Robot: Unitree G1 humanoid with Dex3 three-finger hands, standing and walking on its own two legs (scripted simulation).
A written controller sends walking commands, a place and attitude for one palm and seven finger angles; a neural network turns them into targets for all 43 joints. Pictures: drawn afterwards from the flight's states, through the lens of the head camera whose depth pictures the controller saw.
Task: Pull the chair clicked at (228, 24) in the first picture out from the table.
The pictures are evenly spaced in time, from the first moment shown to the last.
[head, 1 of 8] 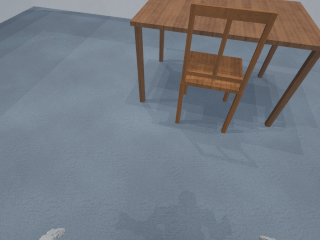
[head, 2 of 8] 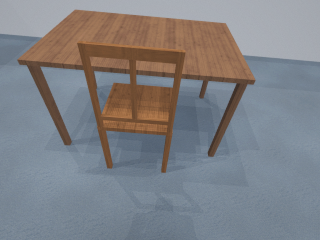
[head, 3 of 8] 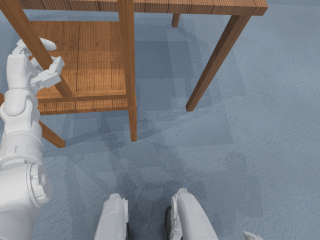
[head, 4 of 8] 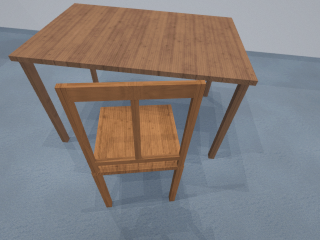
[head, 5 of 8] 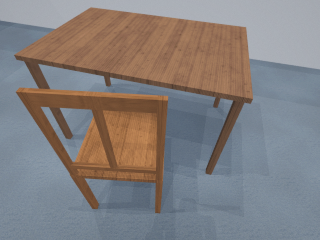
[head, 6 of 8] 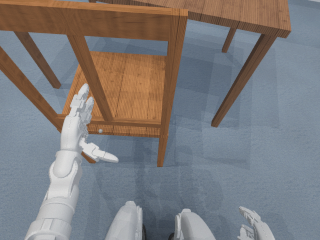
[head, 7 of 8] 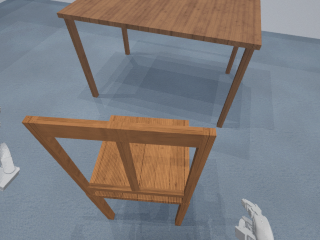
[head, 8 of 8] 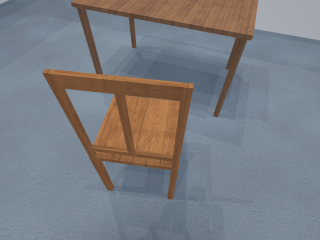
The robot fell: no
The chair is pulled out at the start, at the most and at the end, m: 0.00 0.66 0.66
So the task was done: yes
